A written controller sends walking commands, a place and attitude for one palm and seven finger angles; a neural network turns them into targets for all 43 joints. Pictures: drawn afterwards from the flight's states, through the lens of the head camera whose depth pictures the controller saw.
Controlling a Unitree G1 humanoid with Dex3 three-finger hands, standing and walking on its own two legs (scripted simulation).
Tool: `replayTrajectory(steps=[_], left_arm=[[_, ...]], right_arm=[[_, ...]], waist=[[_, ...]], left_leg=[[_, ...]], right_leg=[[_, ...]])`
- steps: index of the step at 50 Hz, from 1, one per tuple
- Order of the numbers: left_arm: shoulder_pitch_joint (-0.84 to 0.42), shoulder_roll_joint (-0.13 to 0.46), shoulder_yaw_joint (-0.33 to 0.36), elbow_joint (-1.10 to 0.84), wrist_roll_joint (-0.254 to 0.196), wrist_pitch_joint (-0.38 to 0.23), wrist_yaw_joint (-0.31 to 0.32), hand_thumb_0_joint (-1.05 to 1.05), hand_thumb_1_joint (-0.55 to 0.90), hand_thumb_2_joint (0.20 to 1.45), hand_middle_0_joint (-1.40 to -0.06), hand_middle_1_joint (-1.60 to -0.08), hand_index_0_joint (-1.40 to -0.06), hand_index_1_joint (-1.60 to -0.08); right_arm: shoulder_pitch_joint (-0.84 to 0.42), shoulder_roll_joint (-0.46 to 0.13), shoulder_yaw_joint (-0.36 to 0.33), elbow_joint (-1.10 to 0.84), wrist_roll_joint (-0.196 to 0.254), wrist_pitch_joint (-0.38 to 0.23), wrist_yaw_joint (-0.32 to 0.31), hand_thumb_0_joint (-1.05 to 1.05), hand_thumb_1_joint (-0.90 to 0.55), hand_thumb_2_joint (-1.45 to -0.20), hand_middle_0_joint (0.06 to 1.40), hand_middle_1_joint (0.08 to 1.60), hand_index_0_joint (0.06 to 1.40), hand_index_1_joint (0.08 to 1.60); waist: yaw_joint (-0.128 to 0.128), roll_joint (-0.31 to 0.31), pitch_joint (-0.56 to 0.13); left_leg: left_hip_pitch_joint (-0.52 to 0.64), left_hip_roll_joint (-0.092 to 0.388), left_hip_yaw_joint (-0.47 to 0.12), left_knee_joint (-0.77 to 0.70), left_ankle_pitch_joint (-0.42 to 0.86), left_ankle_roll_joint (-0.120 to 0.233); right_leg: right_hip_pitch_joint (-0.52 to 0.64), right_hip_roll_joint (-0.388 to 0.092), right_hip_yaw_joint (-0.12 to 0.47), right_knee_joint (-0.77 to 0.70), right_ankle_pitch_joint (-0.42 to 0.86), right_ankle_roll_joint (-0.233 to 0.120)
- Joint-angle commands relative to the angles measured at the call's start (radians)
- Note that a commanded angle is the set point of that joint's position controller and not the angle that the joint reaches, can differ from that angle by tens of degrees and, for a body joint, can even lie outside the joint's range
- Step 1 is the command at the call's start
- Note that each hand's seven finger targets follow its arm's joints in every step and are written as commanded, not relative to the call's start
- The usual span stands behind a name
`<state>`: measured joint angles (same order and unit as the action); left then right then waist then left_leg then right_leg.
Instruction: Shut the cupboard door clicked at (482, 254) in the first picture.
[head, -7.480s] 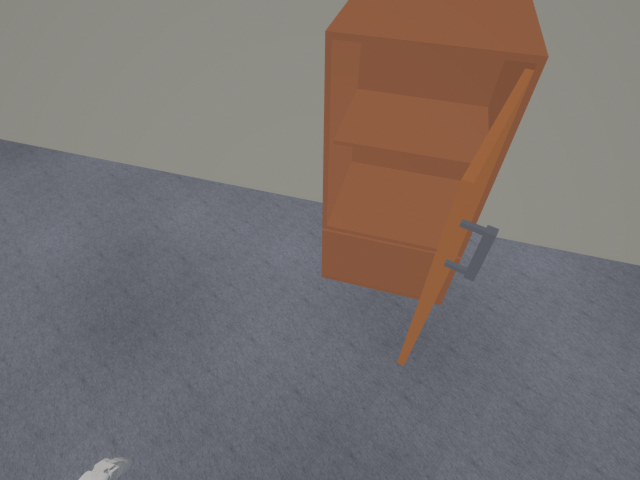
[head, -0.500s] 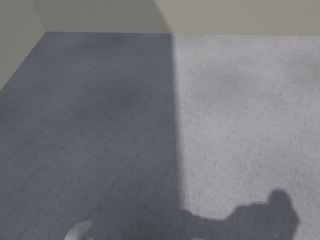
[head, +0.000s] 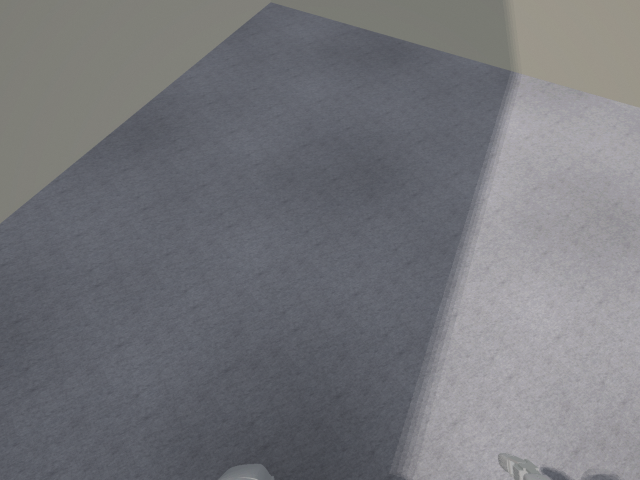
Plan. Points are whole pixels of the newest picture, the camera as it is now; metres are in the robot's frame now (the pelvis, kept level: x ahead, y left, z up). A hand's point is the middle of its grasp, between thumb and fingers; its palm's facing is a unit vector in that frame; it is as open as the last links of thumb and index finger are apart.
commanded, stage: walk to a spot facing it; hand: left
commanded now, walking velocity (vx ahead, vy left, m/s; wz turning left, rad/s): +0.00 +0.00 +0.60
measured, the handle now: out of the picture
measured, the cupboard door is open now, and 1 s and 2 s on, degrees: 74 74 74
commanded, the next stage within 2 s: none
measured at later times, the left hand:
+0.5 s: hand out of the picture +0.09 +0.21 -0.13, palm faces +0.27 -0.92 -0.27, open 7.4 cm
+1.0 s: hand out of the picture -0.13 +0.22 -0.18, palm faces +0.59 -0.76 -0.26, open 7.4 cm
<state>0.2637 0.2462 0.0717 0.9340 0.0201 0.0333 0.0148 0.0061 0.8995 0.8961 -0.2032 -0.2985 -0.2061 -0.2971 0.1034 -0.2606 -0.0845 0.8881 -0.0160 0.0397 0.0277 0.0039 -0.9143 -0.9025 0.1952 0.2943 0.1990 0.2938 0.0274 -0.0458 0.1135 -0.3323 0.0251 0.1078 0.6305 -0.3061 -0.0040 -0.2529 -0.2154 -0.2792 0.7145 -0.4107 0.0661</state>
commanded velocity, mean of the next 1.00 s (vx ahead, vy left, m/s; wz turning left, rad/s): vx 0.00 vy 0.00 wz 0.60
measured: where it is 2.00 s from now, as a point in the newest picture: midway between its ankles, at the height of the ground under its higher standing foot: outside the picture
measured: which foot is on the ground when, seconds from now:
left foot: down 0.00-0.50, up 0.52-0.90, down 0.92-1.00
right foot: up 0.00-0.48, down 0.50-0.92, up 0.94-1.00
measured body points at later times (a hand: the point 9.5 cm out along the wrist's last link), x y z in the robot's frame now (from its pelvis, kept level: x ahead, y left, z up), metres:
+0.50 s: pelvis +0.00 -0.02 +0.01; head +0.04 -0.02 +0.46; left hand +0.08 +0.26 -0.11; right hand +0.11 -0.25 -0.14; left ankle +0.01 +0.10 -0.72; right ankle +0.03 -0.15 -0.72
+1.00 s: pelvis -0.03 +0.01 +0.00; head -0.01 +0.07 +0.45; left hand -0.16 +0.26 -0.16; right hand +0.22 -0.14 -0.11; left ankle -0.08 +0.09 -0.72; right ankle +0.02 -0.14 -0.68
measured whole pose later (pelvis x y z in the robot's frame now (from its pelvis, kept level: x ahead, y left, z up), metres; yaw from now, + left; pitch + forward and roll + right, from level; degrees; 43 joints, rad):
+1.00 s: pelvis -0.03 +0.01 +0.00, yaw +35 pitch +0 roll +0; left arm 0.24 0.28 0.08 0.93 0.02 0.07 0.02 0.01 0.90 0.90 -0.20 -0.30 -0.20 -0.30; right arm 0.12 -0.25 -0.07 0.89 -0.01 0.02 0.02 0.00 -0.91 -0.90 0.20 0.29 0.20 0.29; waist 0.03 -0.06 0.11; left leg -0.31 0.00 0.06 0.66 -0.33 0.05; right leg -0.37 -0.17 -0.11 0.96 -0.54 0.08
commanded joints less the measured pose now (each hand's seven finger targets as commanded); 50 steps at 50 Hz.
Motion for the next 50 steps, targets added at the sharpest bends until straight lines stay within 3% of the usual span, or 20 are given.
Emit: replayTrajectory(steps=[1, 4, 6, 11, 16, 22, 23, 24, 25, 26, 27, 29, 31, 41, 44, 45, 46, 47, 48, 50], left_arm=[[-0.111, 0.091, 0.011, -0.164, -0.003, -0.006, 0.008, 0.0, 0.9, 0.9, -0.2, -0.3, -0.2, -0.3], [-0.097, 0.099, 0.024, -0.112, -0.005, -0.003, 0.004, 0.0, 0.9, 0.9, -0.2, -0.3, -0.2, -0.3], [-0.051, 0.099, 0.025, -0.093, -0.004, -0.002, -0.004, 0.0, 0.9, 0.9, -0.2, -0.3, -0.2, -0.3], [-0.083, 0.095, 0.024, -0.11, -0.003, 0.003, 0.003, 0.0, 0.9, 0.9, -0.2, -0.3, -0.2, -0.3], [-0.157, 0.083, 0.018, -0.152, -0.007, -0.003, 0.009, 0.0, 0.9, 0.9, -0.2, -0.3, -0.2, -0.3], [-0.072, 0.075, 0.016, -0.151, -0.021, -0.022, 0.017, 0.0, 0.9, 0.9, -0.2, -0.3, -0.2, -0.3], [-0.038, 0.088, 0.02, -0.143, -0.021, -0.029, 0.019, 0.0, 0.9, 0.9, -0.2, -0.3, -0.2, -0.3], [-0.006, 0.142, 0.031, -0.14, -0.012, -0.039, 0.025, 0.0, 0.9, 0.9, -0.2, -0.3, -0.2, -0.3], [-0.003, 0.23, 0.048, -0.144, 0.004, -0.043, 0.03, 0.0, 0.9, 0.9, -0.2, -0.3, -0.2, -0.3], [-0.022, 0.234, 0.042, -0.157, 0.0, -0.035, 0.031, 0.0, 0.9, 0.9, -0.2, -0.3, -0.2, -0.3], [-0.082, 0.184, 0.034, -0.167, -0.001, -0.035, 0.034, 0.0, 0.9, 0.9, -0.2, -0.3, -0.2, -0.3], [-0.159, 0.137, 0.017, -0.178, -0.005, -0.035, 0.027, 0.0, 0.9, 0.9, -0.2, -0.3, -0.2, -0.3], [-0.154, 0.111, 0.008, -0.172, -0.003, -0.04, 0.023, 0.0, 0.9, 0.9, -0.2, -0.3, -0.2, -0.3], [0.008, 0.192, 0.033, -0.103, 0.013, -0.029, 0.018, 0.0, 0.9, 0.9, -0.2, -0.3, -0.2, -0.3], [-0.008, 0.203, 0.04, -0.099, 0.004, -0.021, 0.014, 0.0, 0.9, 0.9, -0.2, -0.3, -0.2, -0.3], [-0.013, 0.187, 0.039, -0.104, -0.006, -0.016, 0.012, 0.0, 0.9, 0.9, -0.2, -0.3, -0.2, -0.3], [-0.01, 0.123, 0.027, -0.136, -0.014, -0.013, 0.005, 0.0, 0.9, 0.9, -0.2, -0.3, -0.2, -0.3], [-0.072, 0.076, 0.006, -0.174, -0.01, -0.007, 0.007, 0.0, 0.9, 0.9, -0.2, -0.3, -0.2, -0.3], [-0.102, 0.104, 0.011, -0.176, -0.005, 0.0, 0.011, 0.0, 0.9, 0.9, -0.2, -0.3, -0.2, -0.3], [-0.128, 0.1, 0.019, -0.142, -0.006, 0.005, 0.011, 0.0, 0.9, 0.9, -0.2, -0.3, -0.2, -0.3]], right_arm=[[0.259, -0.268, -0.053, -0.005, 0.008, -0.021, -0.027, 0.0, -0.9, -0.9, 0.2, 0.3, 0.2, 0.3], [0.095, -0.184, -0.025, -0.045, -0.001, -0.028, -0.044, 0.0, -0.9, -0.9, 0.2, 0.3, 0.2, 0.3], [0.054, -0.168, -0.016, -0.059, 0.001, -0.034, -0.042, 0.0, -0.9, -0.9, 0.2, 0.3, 0.2, 0.3], [0.088, -0.166, -0.022, -0.051, -0.002, -0.03, -0.036, 0.0, -0.9, -0.9, 0.2, 0.3, 0.2, 0.3], [0.125, -0.169, -0.032, -0.041, -0.008, -0.022, -0.034, 0.0, -0.9, -0.9, 0.2, 0.3, 0.2, 0.3], [0.087, -0.165, -0.044, -0.054, -0.005, -0.013, -0.032, 0.0, -0.9, -0.9, 0.2, 0.3, 0.2, 0.3], [0.079, -0.149, -0.042, -0.057, 0.002, -0.012, -0.03, 0.0, -0.9, -0.9, 0.2, 0.3, 0.2, 0.3], [0.094, -0.103, -0.037, -0.062, 0.011, -0.014, -0.024, 0.0, -0.9, -0.9, 0.2, 0.3, 0.2, 0.3], [0.095, -0.044, -0.028, -0.088, 0.014, -0.015, -0.023, 0.0, -0.9, -0.9, 0.2, 0.3, 0.2, 0.3], [0.086, -0.096, -0.043, -0.09, 0.002, -0.008, -0.026, 0.0, -0.9, -0.9, 0.2, 0.3, 0.2, 0.3], [0.086, -0.098, -0.046, -0.077, -0.003, 0.004, -0.02, 0.0, -0.9, -0.9, 0.2, 0.3, 0.2, 0.3], [0.107, -0.088, -0.044, -0.036, -0.008, 0.021, -0.008, 0.0, -0.9, -0.9, 0.2, 0.3, 0.2, 0.3], [0.131, -0.072, -0.039, -0.025, -0.005, 0.021, 0.001, 0.0, -0.9, -0.9, 0.2, 0.3, 0.2, 0.3], [-0.018, -0.049, -0.006, -0.066, 0.008, 0.008, 0.003, 0.0, -0.9, -0.9, 0.2, 0.3, 0.2, 0.3], [0.07, -0.073, -0.008, -0.052, 0.006, -0.007, -0.002, 0.0, -0.9, -0.9, 0.2, 0.3, 0.2, 0.3], [0.138, -0.116, -0.018, -0.035, 0.004, -0.017, -0.001, 0.0, -0.9, -0.9, 0.2, 0.3, 0.2, 0.3], [0.193, -0.232, -0.047, -0.034, -0.001, -0.028, -0.007, 0.0, -0.9, -0.9, 0.2, 0.3, 0.2, 0.3], [0.263, -0.302, -0.061, -0.016, 0.008, -0.024, -0.017, 0.0, -0.9, -0.9, 0.2, 0.3, 0.2, 0.3], [0.276, -0.281, -0.054, -0.001, 0.003, -0.019, -0.021, 0.0, -0.9, -0.9, 0.2, 0.3, 0.2, 0.3], [0.166, -0.213, -0.035, -0.023, -0.003, -0.024, -0.041, 0.0, -0.9, -0.9, 0.2, 0.3, 0.2, 0.3]], waist=[[-0.13, 0.232, -0.28], [-0.068, 0.243, -0.183], [-0.04, 0.193, -0.189], [-0.049, 0.147, -0.164], [-0.073, 0.182, -0.152], [-0.029, 0.204, -0.214], [-0.01, 0.167, -0.227], [0.005, 0.03, -0.253], [0.015, -0.263, -0.223], [0.009, -0.173, -0.204], [-0.022, -0.095, -0.15], [-0.061, -0.112, -0.081], [-0.069, -0.127, -0.07], [0.023, -0.195, -0.112], [-0.019, -0.161, -0.178], [-0.062, -0.061, -0.226], [-0.092, 0.248, -0.27], [-0.128, 0.368, -0.289], [-0.129, 0.243, -0.275], [-0.092, 0.269, -0.184]], left_leg=[[0.42, 0.411, -0.413, -0.203, 0.883, 0.238], [0.257, 0.25, -0.323, -0.224, 0.708, 0.174], [0.227, 0.203, -0.291, -0.244, 0.616, 0.154], [0.192, 0.196, -0.372, -0.297, 0.419, 0.168], [0.195, 0.198, -0.476, -0.281, 0.408, 0.194], [0.099, 0.129, -0.522, -0.179, 0.501, 0.15], [0.03, 0.093, -0.504, -0.14, 0.419, 0.112], [-0.111, 0.024, -0.433, -0.039, 0.213, 0.048], [-0.302, -0.124, -0.204, 0.195, -0.208, -0.039], [-0.265, -0.09, -0.208, 0.408, -0.296, -0.042], [-0.259, -0.058, -0.223, 0.519, -0.232, -0.038], [-0.257, -0.026, -0.181, 0.619, -0.123, -0.053], [-0.268, -0.014, -0.145, 0.623, -0.06, -0.068], [-0.106, -0.006, -0.019, 0.171, -0.158, -0.067], [0.06, -0.031, 0.011, -0.082, 0.016, -0.047], [0.216, -0.001, -0.04, -0.218, 0.176, -0.03], [0.42, 0.241, -0.359, -0.257, 0.486, 0.066], [0.442, 0.398, -0.531, -0.235, 0.884, 0.189], [0.39, 0.402, -0.452, -0.207, 0.813, 0.232], [0.281, 0.281, -0.406, -0.24, 0.663, 0.187]], right_leg=[[-0.365, 0.058, 0.221, 0.474, -0.24, 0.024], [-0.335, 0.073, 0.272, 0.51, -0.053, 0.03], [-0.295, 0.092, 0.263, 0.481, 0.011, 0.034], [-0.276, 0.113, 0.28, 0.374, 0.042, 0.042], [-0.252, 0.145, 0.29, 0.217, -0.021, 0.036], [0.02, 0.209, 0.268, -0.152, 0.091, 0.01], [0.137, 0.192, 0.271, -0.295, 0.192, 0.004], [0.297, 0.057, 0.384, -0.408, 0.225, -0.031], [0.349, -0.222, 0.64, -0.45, 0.315, -0.148], [0.187, -0.317, 0.646, -0.444, 0.378, -0.227], [0.11, -0.247, 0.541, -0.444, 0.341, -0.232], [0.042, -0.131, 0.413, -0.431, 0.293, -0.181], [0.065, -0.089, 0.3, -0.405, 0.385, -0.156], [0.181, -0.154, 0.208, -0.296, 0.617, -0.181], [0.164, -0.13, 0.13, -0.154, 0.622, -0.116], [0.075, -0.11, 0.103, -0.008, 0.531, -0.072], [-0.208, 0.022, 0.077, 0.222, 0.075, 0.007], [-0.356, 0.09, 0.163, 0.373, -0.299, 0.039], [-0.337, 0.069, 0.23, 0.454, -0.253, 0.018], [-0.361, 0.07, 0.272, 0.494, -0.107, 0.023]])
